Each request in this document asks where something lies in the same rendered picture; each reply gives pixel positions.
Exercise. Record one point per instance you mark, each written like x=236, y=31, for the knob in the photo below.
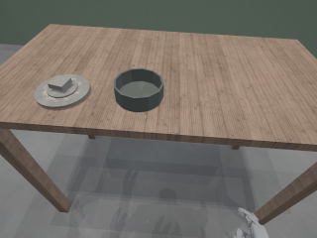
x=60, y=82

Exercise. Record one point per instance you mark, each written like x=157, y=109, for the lid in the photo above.
x=56, y=99

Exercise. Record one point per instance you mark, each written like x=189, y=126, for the robot right hand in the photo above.
x=256, y=230

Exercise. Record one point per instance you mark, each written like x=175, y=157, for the table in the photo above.
x=237, y=91

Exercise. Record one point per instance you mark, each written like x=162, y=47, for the pot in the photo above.
x=138, y=89

